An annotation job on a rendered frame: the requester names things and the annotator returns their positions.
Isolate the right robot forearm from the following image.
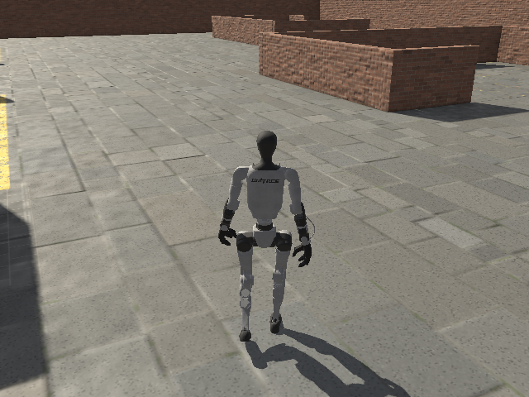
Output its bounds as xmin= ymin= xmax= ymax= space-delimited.
xmin=294 ymin=202 xmax=311 ymax=246

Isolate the right robot shin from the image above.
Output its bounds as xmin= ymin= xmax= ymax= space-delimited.
xmin=272 ymin=270 xmax=286 ymax=323

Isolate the robot right upper arm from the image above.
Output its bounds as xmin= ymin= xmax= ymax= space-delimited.
xmin=283 ymin=167 xmax=303 ymax=215

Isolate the robot torso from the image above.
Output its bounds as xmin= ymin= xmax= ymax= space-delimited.
xmin=246 ymin=162 xmax=285 ymax=248

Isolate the left robot forearm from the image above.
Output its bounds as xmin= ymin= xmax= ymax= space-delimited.
xmin=220 ymin=198 xmax=235 ymax=231

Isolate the robot left upper arm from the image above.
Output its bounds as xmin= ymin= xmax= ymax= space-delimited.
xmin=226 ymin=166 xmax=249 ymax=211

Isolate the robot left hand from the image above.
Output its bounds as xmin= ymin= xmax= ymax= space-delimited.
xmin=218 ymin=228 xmax=237 ymax=246

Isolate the robot right hand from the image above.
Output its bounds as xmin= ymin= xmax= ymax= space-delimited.
xmin=293 ymin=243 xmax=312 ymax=267

